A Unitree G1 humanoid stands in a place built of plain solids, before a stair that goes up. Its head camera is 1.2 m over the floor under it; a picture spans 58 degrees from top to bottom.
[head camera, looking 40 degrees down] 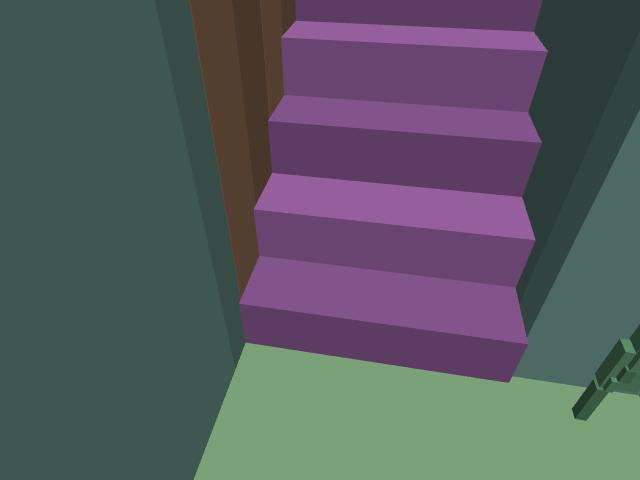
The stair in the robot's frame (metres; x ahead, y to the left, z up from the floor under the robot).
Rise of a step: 0.20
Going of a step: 0.22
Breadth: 0.85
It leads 10 degrees to the right of straight ahead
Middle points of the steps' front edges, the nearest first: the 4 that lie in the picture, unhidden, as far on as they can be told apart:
0.82 -0.17 0.20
1.04 -0.21 0.39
1.26 -0.25 0.59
1.48 -0.29 0.79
